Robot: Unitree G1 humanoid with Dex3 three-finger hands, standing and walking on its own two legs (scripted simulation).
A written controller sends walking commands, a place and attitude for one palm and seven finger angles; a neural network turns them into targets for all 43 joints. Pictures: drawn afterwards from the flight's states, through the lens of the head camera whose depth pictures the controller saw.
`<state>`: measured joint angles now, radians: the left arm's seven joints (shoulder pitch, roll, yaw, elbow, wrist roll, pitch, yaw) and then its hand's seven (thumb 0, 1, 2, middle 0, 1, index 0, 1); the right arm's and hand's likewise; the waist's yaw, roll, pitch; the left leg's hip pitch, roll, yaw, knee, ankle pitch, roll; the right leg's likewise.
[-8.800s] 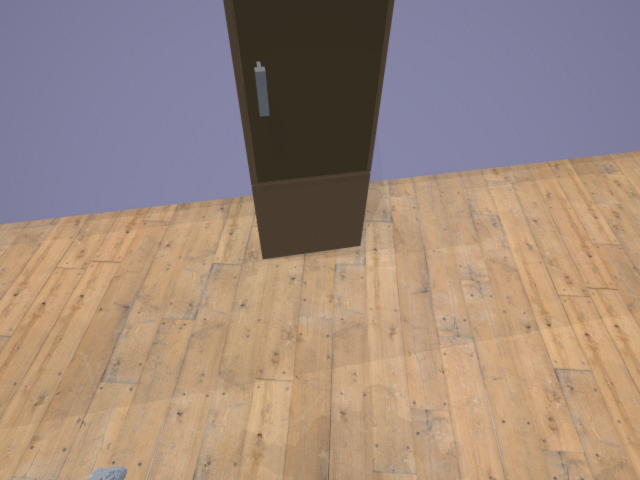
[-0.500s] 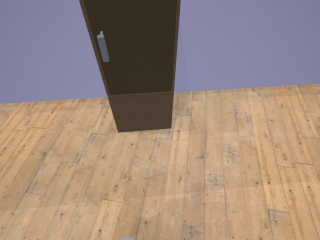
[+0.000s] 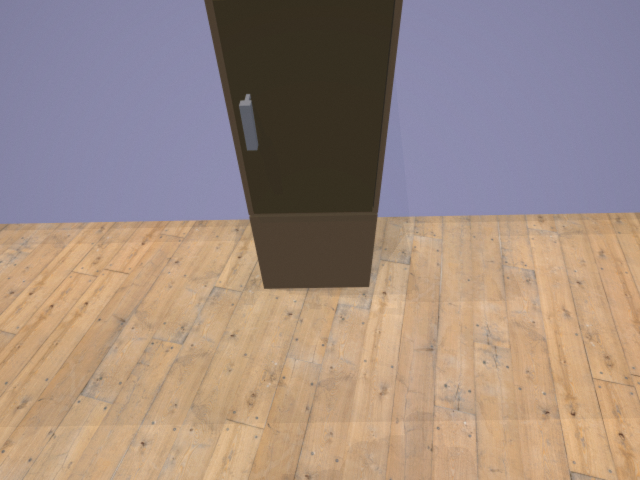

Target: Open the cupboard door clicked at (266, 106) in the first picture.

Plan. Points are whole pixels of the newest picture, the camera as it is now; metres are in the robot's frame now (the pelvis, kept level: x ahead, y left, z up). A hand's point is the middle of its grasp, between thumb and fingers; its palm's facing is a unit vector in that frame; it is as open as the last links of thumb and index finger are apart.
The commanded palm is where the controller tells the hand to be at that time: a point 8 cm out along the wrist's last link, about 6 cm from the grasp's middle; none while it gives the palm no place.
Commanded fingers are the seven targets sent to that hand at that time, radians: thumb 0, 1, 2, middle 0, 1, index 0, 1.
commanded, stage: take the last steps up to it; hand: left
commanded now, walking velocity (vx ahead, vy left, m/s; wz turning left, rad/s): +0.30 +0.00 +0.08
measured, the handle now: (250, 121) +0.91 +0.22 -0.01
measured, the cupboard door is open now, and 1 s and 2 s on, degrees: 0 0 0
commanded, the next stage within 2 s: come to a stop and stand still in 0.80 s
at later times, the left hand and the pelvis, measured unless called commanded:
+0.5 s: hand out of the picture +0.03 +0.20 -0.18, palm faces +0.11 -0.99 -0.12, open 7.4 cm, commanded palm none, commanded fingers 0.00 0.90 0.90 -0.20 -0.30 -0.20 -0.30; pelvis +0.14 +0.06 -0.01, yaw +0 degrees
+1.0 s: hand (237, 329) +0.41 +0.18 -0.15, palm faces -0.01 -0.98 -0.21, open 7.4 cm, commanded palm none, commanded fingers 0.00 0.90 0.90 -0.20 -0.30 -0.20 -0.30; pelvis +0.31 +0.01 +0.00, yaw +0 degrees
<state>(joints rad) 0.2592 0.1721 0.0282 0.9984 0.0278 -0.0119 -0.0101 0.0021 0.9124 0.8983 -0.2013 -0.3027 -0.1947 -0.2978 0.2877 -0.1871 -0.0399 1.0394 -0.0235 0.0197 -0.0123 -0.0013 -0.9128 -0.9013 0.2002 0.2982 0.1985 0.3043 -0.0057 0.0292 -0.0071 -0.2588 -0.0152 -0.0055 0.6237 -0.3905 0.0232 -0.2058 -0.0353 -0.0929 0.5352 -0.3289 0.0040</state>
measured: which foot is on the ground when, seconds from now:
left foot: up 0.00-0.38, down 0.40-0.88, up 0.90-1.00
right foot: down 0.00-0.40, up 0.42-0.86, down 0.88-1.00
